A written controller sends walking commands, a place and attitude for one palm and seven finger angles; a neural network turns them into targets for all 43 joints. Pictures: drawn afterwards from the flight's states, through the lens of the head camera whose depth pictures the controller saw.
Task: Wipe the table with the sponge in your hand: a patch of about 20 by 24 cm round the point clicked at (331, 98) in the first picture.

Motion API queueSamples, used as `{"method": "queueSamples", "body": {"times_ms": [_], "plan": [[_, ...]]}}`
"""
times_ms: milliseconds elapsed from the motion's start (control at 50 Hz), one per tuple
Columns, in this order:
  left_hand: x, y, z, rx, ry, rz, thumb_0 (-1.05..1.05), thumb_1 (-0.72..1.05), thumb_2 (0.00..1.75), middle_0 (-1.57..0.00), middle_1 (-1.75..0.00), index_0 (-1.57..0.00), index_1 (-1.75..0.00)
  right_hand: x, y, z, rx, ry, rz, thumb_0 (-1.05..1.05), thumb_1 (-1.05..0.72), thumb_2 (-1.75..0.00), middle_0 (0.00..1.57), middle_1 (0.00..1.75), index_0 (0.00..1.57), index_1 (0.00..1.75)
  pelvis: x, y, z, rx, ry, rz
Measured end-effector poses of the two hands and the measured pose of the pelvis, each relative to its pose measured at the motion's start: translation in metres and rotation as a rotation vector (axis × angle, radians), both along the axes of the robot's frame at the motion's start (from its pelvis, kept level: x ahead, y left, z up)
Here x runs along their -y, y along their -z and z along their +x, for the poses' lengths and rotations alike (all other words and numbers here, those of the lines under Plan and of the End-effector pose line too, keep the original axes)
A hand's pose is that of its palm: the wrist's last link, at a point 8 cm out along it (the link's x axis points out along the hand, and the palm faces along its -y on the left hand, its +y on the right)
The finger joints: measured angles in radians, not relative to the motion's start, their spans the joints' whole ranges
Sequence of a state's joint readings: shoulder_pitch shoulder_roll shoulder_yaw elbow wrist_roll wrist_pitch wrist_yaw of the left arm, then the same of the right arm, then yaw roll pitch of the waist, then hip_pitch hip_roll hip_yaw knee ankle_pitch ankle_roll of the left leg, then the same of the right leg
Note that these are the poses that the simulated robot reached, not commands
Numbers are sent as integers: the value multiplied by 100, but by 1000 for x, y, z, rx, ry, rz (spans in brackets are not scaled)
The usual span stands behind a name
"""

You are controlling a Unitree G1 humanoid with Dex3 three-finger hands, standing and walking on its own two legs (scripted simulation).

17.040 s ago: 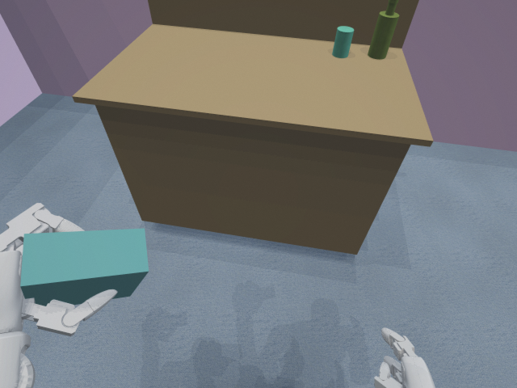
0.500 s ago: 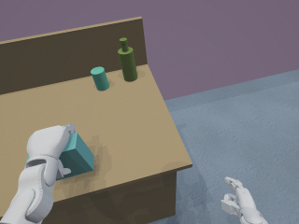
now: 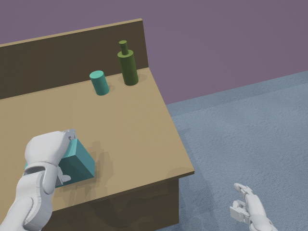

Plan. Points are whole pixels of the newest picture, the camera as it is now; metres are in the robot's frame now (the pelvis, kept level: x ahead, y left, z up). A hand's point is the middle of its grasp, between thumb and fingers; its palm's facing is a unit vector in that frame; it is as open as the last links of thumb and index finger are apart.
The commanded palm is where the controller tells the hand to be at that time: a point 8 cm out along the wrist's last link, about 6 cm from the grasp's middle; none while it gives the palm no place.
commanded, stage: move the sponge above the wiping area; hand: left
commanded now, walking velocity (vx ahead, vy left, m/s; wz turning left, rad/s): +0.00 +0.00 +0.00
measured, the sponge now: (67, 168) +0.24 +0.28 +0.05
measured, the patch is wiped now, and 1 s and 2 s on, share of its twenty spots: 0.00 0.00 0.00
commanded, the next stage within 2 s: lower the sponge onto the table in 0.22 s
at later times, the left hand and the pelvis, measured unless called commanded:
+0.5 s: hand (61, 157) +0.24 +0.27 +0.10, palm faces +0.02 -0.08 -1.00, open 9.6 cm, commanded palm +0.22 +0.27 +0.17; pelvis +0.00 +0.00 +0.00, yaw +0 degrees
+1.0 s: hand (64, 160) +0.24 +0.28 +0.08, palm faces -0.03 -0.08 -1.00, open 9.6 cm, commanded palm +0.21 +0.28 +0.15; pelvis +0.00 +0.00 +0.00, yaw +0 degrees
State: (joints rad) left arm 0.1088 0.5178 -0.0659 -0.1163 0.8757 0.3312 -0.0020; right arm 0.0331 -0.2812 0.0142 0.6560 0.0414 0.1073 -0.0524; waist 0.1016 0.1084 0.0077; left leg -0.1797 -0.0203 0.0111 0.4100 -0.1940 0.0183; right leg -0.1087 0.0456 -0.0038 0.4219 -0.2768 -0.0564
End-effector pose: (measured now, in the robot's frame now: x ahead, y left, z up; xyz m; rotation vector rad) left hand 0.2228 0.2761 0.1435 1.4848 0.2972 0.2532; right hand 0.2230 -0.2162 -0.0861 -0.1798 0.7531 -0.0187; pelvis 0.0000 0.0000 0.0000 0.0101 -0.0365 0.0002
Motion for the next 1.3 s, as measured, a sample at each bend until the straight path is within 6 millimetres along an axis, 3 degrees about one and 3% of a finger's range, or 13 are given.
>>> {"method": "queueSamples", "body": {"times_ms": [500, 940, 1300], "plan": [[6, -10, -2, 31, -4, -4, 0, -44, 102, -79, -137, -78, -137, -10, -4, 8, 15, -24, 26, 1, -91, -90, 20, 30, 20, 30, -1, 0, 2, 1, 3, 1], [4, 6, 4, -6, -4, -6, 0, -44, 102, -79, -137, -78, -137, -5, -1, -1, -3, -9, 12, 1, -91, -90, 20, 30, 20, 30, 1, 0, -2, -2, 0, -1], [0, 23, -8, -24, 3, -18, 0, -44, 102, -79, -137, -78, -137, 2, 2, -4, -11, 13, -12, 1, -91, -90, 20, 30, 20, 30, -2, 1, 1, -12, 0, -5]]}}
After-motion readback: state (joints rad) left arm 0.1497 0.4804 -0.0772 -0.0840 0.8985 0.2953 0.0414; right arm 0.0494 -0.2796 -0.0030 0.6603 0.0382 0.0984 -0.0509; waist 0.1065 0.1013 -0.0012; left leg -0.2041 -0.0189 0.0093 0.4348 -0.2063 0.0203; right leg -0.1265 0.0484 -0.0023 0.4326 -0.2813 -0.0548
